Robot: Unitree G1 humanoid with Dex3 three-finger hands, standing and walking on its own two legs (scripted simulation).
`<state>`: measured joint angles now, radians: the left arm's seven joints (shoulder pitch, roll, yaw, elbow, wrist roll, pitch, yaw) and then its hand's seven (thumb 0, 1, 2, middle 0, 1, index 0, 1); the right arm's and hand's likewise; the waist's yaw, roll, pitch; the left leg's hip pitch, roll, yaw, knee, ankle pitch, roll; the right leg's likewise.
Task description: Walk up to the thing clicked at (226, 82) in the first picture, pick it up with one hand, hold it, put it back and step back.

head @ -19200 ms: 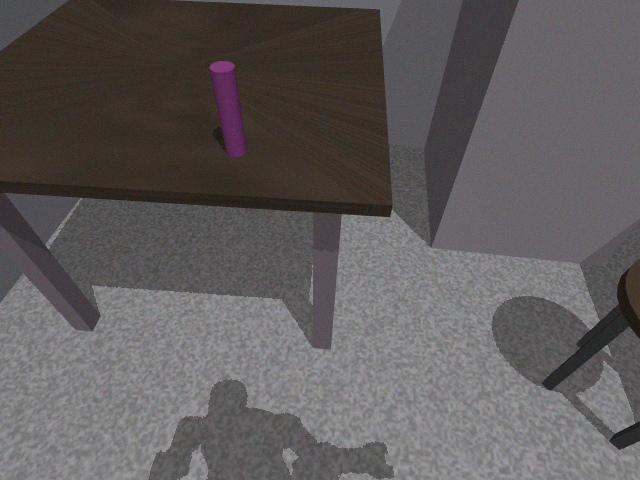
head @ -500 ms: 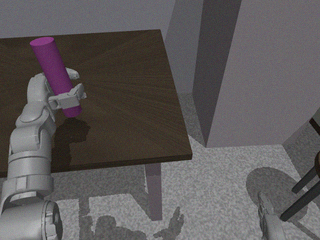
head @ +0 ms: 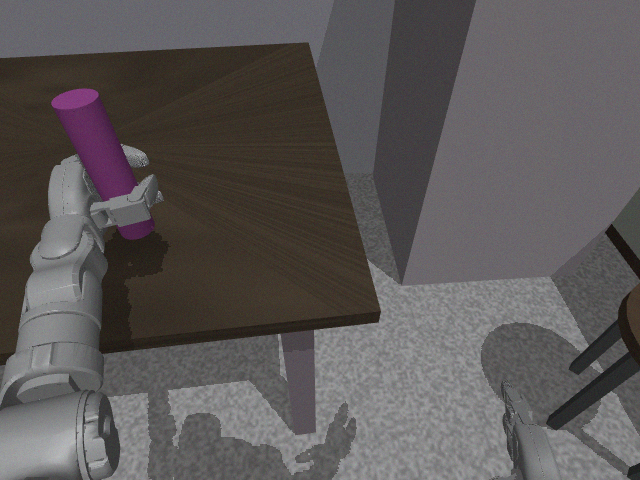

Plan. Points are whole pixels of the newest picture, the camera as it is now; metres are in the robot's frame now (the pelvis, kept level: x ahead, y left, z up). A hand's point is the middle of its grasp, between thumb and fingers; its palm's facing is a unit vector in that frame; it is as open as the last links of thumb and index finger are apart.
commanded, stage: crouch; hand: left
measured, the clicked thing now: (110, 172) +0.44 +0.21 +0.19
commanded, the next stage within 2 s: lower in 0.32 s
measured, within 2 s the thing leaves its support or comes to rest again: rests again in 1.36 s
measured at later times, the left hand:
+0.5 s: hand (142, 196) +0.46 +0.20 +0.14, palm faces +0.15 -0.99 +0.02, open 5.5 cm
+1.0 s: hand (154, 226) +0.46 +0.20 +0.08, palm faces +0.13 -0.99 +0.01, open 5.5 cm
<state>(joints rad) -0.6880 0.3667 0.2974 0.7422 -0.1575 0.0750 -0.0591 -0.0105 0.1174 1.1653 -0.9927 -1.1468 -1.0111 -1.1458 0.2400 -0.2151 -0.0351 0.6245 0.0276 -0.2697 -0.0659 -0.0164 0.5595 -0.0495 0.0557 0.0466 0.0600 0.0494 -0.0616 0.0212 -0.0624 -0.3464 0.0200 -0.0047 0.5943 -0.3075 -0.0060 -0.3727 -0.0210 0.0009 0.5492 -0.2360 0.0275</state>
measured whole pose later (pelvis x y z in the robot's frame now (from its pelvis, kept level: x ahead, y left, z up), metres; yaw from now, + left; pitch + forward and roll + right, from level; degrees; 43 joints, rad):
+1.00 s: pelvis -0.01 +0.00 -0.03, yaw -1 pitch +11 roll -2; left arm -0.74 0.43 0.34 0.98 -0.13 -0.19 -0.11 -0.01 0.12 1.16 -0.99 -1.15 -1.01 -1.15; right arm 0.27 -0.22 -0.02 0.41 0.01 -0.13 -0.04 -0.01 0.52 -0.06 0.06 0.05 0.06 0.05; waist -0.13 0.00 -0.09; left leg -0.63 0.03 -0.01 0.82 -0.39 0.00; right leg -0.65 -0.01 0.00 0.75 -0.30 0.03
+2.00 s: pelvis +0.00 +0.01 -0.04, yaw -1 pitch +15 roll -2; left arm -0.74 0.41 0.35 0.97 -0.13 -0.27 -0.10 0.00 -0.08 0.63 -0.88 -0.81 -0.89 -0.80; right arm 0.38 -0.22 -0.01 0.16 0.00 -0.06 -0.01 -0.01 0.51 -0.05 0.06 0.05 0.06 0.05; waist -0.13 -0.01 -0.11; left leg -0.75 0.03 -0.01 0.95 -0.45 0.00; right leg -0.77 -0.01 0.00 0.88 -0.36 0.03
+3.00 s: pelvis +0.01 +0.01 -0.02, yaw +0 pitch +10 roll -1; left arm -0.79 0.73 0.43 1.04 0.01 0.01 -0.15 -0.01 -0.56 0.02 -0.07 -0.06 -0.08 -0.05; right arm 0.37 -0.26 0.00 0.30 0.05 -0.06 -0.03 -0.02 0.56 -0.05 0.06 0.05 0.06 0.05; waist -0.07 0.01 -0.10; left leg -0.55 0.02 0.00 0.76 -0.39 0.00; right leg -0.57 -0.02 0.01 0.70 -0.31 0.04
